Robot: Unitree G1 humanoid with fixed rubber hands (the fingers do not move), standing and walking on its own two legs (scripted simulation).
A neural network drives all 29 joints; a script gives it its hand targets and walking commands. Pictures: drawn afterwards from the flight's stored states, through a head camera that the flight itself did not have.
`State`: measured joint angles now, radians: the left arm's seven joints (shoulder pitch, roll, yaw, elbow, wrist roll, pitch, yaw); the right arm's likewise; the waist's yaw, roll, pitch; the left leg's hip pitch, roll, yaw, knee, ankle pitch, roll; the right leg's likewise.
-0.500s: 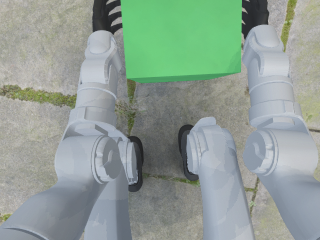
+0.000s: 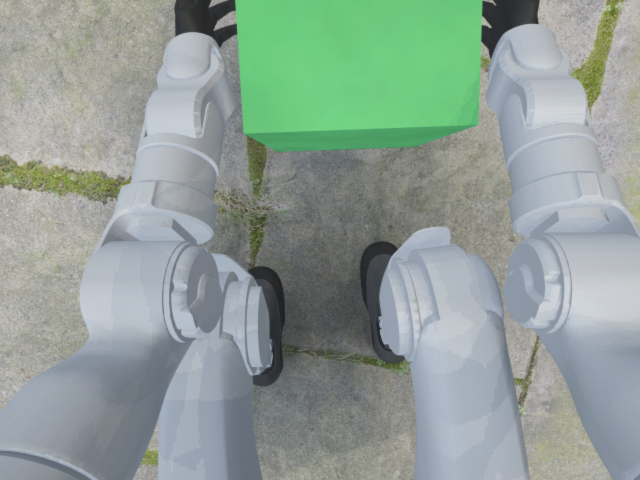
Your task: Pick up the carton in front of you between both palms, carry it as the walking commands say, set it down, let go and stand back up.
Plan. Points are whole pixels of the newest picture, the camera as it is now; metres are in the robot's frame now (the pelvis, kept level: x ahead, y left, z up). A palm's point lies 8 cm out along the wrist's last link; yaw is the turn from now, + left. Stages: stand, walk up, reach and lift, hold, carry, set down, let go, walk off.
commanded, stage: set down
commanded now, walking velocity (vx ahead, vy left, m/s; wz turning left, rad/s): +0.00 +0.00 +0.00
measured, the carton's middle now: (349, 54) +0.52 -0.08 -0.23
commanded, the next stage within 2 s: none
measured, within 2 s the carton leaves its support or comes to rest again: rests again in 0.12 s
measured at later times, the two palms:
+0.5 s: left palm (197, 40) +0.54 +0.07 -0.16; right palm (503, 36) +0.50 -0.23 -0.17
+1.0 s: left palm (171, 57) +0.54 +0.11 -0.19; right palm (539, 49) +0.48 -0.28 -0.19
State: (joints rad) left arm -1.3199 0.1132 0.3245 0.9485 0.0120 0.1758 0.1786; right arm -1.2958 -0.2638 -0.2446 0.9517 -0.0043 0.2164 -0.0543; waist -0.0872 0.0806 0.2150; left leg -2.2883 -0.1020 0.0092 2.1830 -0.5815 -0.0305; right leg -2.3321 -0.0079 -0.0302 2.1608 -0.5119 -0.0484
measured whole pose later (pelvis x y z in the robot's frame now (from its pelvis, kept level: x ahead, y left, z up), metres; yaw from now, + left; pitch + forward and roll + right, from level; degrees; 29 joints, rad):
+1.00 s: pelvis +0.00 +0.00 -0.01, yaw +0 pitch +34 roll +1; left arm -1.39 0.31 0.06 1.08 -0.20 0.06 0.14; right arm -1.35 -0.45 -0.17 1.17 0.22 0.00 -0.03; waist -0.08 0.03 0.42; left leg -2.22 -0.10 0.02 2.23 -0.60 -0.03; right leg -2.27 -0.01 -0.02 2.21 -0.53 -0.04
